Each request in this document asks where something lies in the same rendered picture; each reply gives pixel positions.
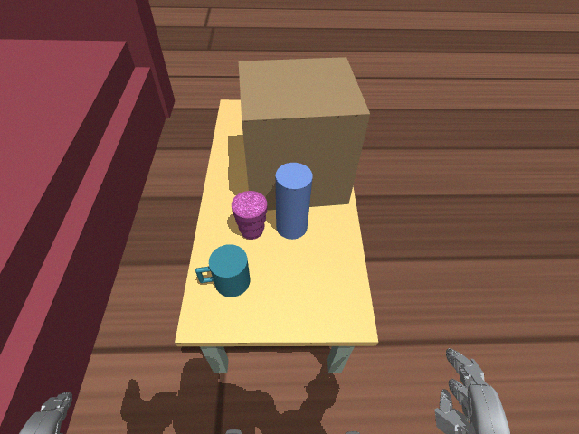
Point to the coffee table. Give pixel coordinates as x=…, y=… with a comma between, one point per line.
x=310, y=291

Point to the left robot hand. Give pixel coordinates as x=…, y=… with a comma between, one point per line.
x=49, y=419

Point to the sofa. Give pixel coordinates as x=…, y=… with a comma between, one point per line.
x=84, y=95

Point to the right robot hand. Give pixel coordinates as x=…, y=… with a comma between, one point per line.
x=480, y=403

